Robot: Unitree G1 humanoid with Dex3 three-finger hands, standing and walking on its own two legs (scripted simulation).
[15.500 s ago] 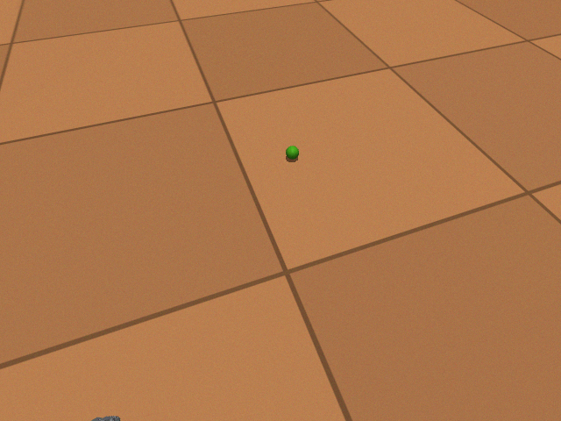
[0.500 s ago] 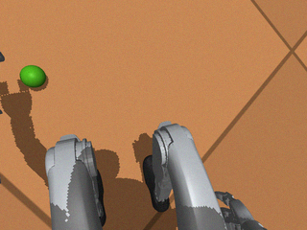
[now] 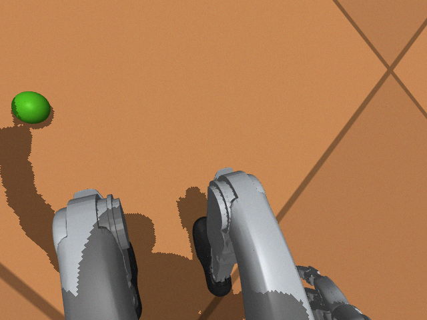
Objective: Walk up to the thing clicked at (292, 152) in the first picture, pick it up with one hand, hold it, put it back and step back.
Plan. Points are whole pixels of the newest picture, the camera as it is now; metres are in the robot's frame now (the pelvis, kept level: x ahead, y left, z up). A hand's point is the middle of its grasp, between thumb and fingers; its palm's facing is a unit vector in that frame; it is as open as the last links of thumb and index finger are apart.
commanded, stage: rise first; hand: left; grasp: from above
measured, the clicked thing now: (31, 107) +0.51 +0.31 -0.30
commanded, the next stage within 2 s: approach in 1.32 s
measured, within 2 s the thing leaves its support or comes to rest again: neither
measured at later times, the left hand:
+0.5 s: hand out of the picture +0.46 +0.34 -0.19, palm faces -0.45 -0.09 -0.89, open 14.2 cm
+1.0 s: hand out of the picture +0.47 +0.34 -0.20, palm faces -0.43 -0.10 -0.90, open 14.1 cm
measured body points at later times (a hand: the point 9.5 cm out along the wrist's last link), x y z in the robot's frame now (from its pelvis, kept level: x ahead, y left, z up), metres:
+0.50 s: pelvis +0.00 +0.00 -0.01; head +0.26 +0.09 +0.35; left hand +0.48 +0.34 -0.14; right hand +0.05 -0.27 -0.10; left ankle +0.07 +0.12 -0.30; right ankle +0.10 -0.11 -0.30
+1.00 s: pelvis +0.00 +0.00 -0.01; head +0.26 +0.10 +0.34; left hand +0.49 +0.34 -0.15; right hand +0.05 -0.26 -0.10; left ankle +0.07 +0.12 -0.30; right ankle +0.10 -0.11 -0.30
